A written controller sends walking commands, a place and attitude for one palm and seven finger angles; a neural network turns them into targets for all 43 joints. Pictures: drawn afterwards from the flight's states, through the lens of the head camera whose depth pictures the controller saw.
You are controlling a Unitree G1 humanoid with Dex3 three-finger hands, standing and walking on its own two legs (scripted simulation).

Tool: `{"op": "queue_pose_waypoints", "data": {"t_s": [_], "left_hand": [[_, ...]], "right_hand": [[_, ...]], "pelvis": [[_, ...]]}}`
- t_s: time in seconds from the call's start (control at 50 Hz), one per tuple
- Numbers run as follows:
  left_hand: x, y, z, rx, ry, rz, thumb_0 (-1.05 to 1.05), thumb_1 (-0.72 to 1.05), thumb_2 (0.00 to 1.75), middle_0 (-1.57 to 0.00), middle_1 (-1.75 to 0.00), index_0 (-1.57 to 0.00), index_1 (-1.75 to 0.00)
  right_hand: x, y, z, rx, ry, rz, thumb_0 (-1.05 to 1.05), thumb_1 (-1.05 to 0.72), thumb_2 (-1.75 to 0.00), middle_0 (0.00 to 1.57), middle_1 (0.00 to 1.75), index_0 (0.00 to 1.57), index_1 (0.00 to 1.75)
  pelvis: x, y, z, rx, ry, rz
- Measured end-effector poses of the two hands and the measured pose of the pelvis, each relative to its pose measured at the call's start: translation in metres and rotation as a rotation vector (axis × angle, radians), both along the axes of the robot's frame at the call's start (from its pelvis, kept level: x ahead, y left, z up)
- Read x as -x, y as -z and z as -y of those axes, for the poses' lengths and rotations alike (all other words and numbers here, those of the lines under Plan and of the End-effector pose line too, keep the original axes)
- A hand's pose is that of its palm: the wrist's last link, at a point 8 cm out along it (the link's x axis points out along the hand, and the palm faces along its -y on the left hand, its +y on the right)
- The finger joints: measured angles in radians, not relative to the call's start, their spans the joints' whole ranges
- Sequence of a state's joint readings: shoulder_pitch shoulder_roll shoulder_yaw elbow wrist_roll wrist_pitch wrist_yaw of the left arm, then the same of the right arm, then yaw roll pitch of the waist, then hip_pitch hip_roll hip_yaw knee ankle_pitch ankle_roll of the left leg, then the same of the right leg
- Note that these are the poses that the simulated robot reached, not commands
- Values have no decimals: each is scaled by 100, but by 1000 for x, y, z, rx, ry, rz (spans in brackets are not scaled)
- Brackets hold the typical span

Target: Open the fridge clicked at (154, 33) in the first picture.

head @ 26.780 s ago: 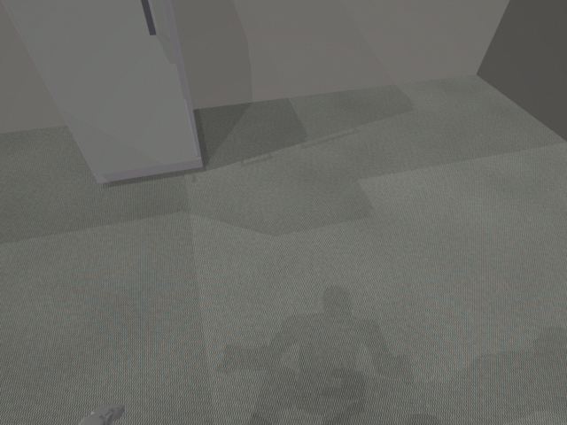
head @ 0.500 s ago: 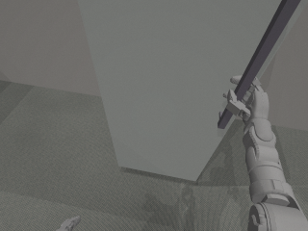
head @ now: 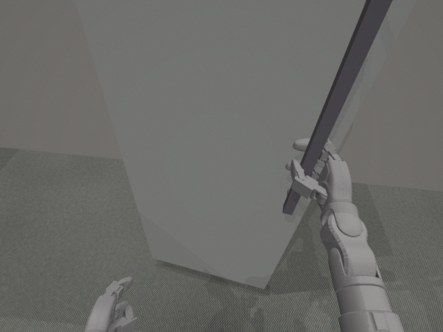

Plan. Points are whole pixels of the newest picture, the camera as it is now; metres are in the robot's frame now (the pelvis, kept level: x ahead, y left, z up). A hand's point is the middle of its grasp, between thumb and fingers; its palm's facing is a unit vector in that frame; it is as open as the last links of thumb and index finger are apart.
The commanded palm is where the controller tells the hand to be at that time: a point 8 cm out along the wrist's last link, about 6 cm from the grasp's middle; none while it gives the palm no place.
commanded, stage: walk backward, drawing the door open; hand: right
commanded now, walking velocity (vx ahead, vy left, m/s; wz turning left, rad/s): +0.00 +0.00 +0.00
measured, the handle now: (318, 131) +0.42 -0.13 +0.19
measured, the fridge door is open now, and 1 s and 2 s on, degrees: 10 48 75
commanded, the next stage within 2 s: stop walking and hold the door back in 1.64 s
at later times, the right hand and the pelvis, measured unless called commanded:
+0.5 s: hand (271, 240) +0.24 -0.05 +0.12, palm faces -0.07 +0.98 -0.17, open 6.3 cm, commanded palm +0.21 -0.10 +0.12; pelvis -0.06 +0.03 +0.00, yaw -1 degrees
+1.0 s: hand (179, 317) +0.13 +0.07 +0.12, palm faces -0.01 +0.98 -0.17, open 6.3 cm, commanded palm +0.10 +0.02 +0.12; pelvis -0.13 +0.18 +0.00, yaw -22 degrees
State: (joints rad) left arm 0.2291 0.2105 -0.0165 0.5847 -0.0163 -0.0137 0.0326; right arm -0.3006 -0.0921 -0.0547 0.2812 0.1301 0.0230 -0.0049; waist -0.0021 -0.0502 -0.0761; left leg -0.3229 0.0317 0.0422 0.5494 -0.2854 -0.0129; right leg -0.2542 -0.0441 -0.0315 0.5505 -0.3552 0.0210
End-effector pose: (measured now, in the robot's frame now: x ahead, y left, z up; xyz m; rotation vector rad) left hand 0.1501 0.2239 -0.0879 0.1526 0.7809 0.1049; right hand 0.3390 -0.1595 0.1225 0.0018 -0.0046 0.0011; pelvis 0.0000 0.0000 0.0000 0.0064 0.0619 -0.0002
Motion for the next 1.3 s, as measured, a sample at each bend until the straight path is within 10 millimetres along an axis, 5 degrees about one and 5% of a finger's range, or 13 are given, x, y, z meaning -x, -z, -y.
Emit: {"op": "queue_pose_waypoints", "data": {"t_s": [0.2,0.44,0.7,0.88,0.96,1.08,1.18,1.3], "left_hand": [[0,-8,3,-26,15,33,1,91,90,-20,-30,-20,-30],[43,0,-7,0,-9,-40,1,91,90,-20,-30,-20,-30],[85,23,-65,25,20,-77,2,91,90,-20,-30,-20,-30],[88,16,-103,-88,144,-9,2,91,90,-20,-30,-20,-30],[91,9,-110,-64,245,-26,2,91,90,-20,-30,-20,-30],[71,9,-131,-13,427,-89,2,91,90,-20,-30,-20,-30],[25,22,-162,34,501,-36,2,90,90,-20,-30,-20,-30],[-24,18,-192,-16,555,14,2,91,90,-20,-30,-20,-30]], "right_hand": [[52,-2,-17,100,-58,59,1,-66,-74,38,138,34,136],[103,-3,-46,154,-88,84,0,-65,-71,42,138,34,137],[168,-4,-99,188,-3,90,-1,-65,-69,42,138,32,137],[206,3,-145,115,-33,168,1,-67,-73,44,140,29,135],[221,1,-165,153,-33,158,0,-66,-73,44,140,30,136],[241,-2,-196,150,53,111,1,-66,-75,44,140,33,136],[254,1,-225,162,220,161,1,-63,-78,47,140,33,137],[271,-2,-257,183,347,106,0,-62,-77,48,140,32,139]], "pelvis": [[14,-2,-2,-5,12,49],[50,-5,-16,27,12,60],[92,3,-85,33,98,66],[118,17,-129,6,242,70],[127,6,-161,7,334,88],[123,-7,-217,-58,423,54],[109,10,-280,-35,497,35],[96,6,-324,17,645,49]]}}
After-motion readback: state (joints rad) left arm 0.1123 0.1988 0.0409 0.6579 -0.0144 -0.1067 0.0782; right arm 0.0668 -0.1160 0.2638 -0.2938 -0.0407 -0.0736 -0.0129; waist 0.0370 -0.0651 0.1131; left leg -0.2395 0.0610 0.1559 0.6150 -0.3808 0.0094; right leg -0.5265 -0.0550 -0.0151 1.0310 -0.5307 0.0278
